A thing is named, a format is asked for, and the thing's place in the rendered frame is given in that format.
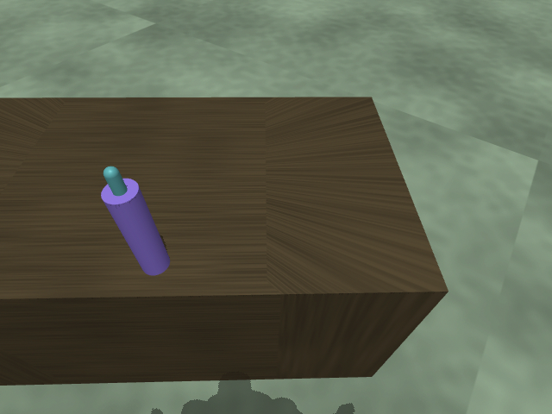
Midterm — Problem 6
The bottle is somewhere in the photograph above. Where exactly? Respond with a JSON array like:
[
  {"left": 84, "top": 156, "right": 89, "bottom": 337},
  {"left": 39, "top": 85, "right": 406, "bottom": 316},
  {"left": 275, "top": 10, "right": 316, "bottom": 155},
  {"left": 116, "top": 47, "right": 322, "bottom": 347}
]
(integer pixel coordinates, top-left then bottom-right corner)
[{"left": 101, "top": 166, "right": 170, "bottom": 276}]

